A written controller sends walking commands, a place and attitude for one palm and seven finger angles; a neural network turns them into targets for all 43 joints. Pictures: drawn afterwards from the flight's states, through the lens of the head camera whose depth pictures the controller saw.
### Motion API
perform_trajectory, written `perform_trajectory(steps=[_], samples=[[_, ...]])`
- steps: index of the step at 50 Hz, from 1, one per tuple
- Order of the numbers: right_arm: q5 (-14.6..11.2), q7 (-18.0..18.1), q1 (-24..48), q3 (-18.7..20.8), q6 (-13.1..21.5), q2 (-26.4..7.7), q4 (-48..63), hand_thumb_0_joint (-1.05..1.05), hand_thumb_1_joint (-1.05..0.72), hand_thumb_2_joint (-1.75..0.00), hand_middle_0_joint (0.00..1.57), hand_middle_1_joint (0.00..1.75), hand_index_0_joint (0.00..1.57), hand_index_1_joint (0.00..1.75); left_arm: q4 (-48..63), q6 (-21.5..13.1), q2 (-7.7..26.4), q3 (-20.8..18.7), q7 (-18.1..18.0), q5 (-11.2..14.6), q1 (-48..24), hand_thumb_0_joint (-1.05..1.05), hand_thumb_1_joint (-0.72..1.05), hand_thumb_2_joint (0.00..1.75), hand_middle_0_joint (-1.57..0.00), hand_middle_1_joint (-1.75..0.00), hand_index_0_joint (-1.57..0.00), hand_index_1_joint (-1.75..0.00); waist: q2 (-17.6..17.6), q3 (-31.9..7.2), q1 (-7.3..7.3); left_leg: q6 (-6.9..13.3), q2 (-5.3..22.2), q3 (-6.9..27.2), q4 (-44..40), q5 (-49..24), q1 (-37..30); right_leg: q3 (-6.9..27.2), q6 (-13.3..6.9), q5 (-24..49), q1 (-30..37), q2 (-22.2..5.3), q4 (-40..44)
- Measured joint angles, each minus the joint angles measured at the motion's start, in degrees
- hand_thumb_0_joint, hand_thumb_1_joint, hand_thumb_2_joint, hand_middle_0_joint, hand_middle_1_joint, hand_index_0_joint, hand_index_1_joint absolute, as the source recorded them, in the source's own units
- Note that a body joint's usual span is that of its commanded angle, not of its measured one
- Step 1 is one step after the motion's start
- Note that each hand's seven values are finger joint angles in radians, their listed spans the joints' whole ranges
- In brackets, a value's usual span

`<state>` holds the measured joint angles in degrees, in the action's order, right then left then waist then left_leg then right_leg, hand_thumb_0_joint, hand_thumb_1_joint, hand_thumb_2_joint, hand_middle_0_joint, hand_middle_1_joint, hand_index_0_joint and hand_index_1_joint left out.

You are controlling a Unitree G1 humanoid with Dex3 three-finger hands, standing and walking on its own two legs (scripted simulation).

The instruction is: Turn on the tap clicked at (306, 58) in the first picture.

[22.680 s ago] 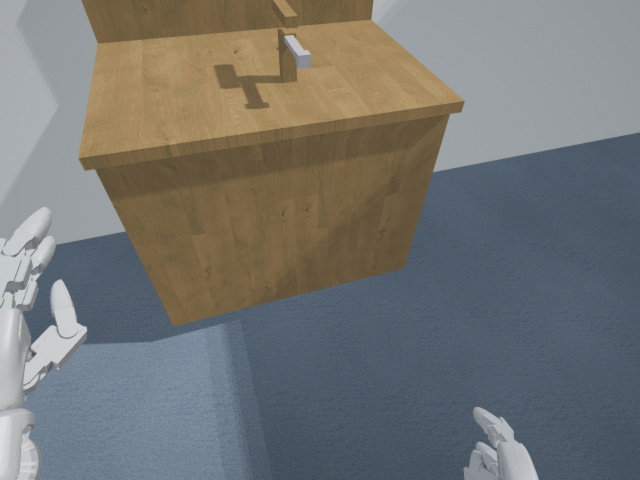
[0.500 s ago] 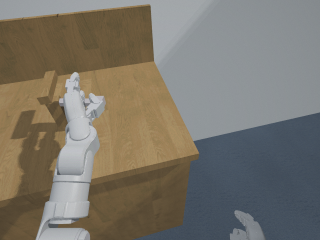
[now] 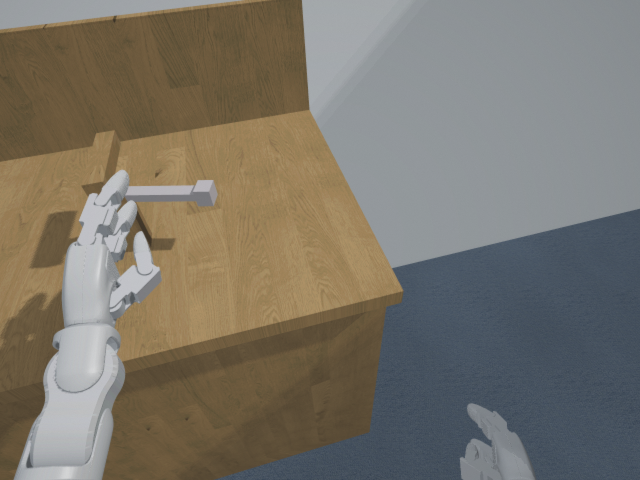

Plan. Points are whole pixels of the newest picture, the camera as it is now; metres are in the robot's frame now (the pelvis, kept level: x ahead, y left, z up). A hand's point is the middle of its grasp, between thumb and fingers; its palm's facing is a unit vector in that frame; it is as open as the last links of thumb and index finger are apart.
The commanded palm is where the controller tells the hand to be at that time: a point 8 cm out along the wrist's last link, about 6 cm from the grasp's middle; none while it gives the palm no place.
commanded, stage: draw the hand back beside the body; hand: left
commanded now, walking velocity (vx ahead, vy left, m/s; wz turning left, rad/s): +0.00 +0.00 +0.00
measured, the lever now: (205, 193) +0.47 +0.22 +0.12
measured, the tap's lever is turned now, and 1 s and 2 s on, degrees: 73 73 73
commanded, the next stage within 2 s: step back with the hand held close in 0.82 s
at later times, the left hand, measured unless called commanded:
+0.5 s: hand (83, 329) +0.21 +0.26 +0.15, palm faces +0.40 -0.86 -0.32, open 7.5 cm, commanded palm +0.17 +0.30 +0.16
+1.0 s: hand (84, 333) +0.21 +0.25 +0.16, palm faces +0.41 -0.83 -0.37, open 7.5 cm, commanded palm +0.16 +0.29 +0.17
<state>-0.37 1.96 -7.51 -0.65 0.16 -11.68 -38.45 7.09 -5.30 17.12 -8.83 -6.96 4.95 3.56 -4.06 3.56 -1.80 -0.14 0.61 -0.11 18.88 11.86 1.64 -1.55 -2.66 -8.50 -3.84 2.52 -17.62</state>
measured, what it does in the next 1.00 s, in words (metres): stands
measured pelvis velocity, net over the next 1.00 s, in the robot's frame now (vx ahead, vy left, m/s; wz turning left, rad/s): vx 0.01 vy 0.01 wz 0.02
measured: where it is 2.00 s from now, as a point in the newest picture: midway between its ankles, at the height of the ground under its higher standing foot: outside the picture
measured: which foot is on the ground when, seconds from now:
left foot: down 0.00-1.00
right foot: down 0.00-1.00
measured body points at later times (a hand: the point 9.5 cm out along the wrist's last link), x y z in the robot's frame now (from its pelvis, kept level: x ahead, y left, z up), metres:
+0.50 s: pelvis +0.01 +0.02 +0.00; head -0.01 +0.00 +0.45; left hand +0.19 +0.30 +0.17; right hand +0.20 -0.20 -0.09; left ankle -0.01 +0.12 -0.75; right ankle +0.02 -0.09 -0.75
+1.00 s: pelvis +0.01 +0.01 +0.00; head +0.00 -0.02 +0.45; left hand +0.18 +0.29 +0.18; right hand +0.20 -0.21 -0.10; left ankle -0.01 +0.12 -0.75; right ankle +0.02 -0.09 -0.75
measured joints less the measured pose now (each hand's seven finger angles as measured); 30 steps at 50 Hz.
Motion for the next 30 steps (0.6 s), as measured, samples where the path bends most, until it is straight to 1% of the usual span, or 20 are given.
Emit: perform_trajectory(steps=[4, 16, 30], samples=[[0.2, -0.3, -0.8, -0.1, 0.0, 0.5, 0.7, 0.01, -0.9, -0.9, 0.2, 0.3, 0.2, 0.3, 2.4, -0.5, 0.3, -1.3, 0.7, -0.1, 3.8, 0.02, 0.89, 0.9, -0.19, -0.24, -0.18, -0.23, 0.0, -0.2, 0.14, 0.2, -0.1, -0.4, 0.0, 0.3, -0.4, 0.4, 0.3, 0.0, 0.4, -0.1, 0.3], [0.5, -0.3, -2.0, 0.8, 1.1, -0.8, 0.4, 0.01, -0.9, -0.9, 0.2, 0.3, 0.2, 0.3, 9.0, -1.5, 0.5, -3.5, 0.5, -0.5, 12.5, 0.02, 0.89, 0.9, -0.2, -0.28, -0.19, -0.27, 0.4, -0.1, -1.3, 1.1, -1.0, -0.1, 0.9, 0.9, -0.2, 0.1, 1.2, -0.6, 0.7, -1.0, -0.2], [0.6, -0.3, -1.8, 0.8, 2.4, -0.4, 1.7, 0.01, -0.9, -0.9, 0.2, 0.3, 0.2, 0.3, 14.8, -1.2, 1.6, -6.2, 0.3, -0.5, 21.4, 0.02, 0.89, 0.9, -0.21, -0.3, -0.2, -0.29, 0.4, -0.7, -1.85, 1.2, -1.2, 0.3, 2.3, 1.9, 0.5, -0.2, 1.4, -1.5, 0.2, -1.2, -1.3]])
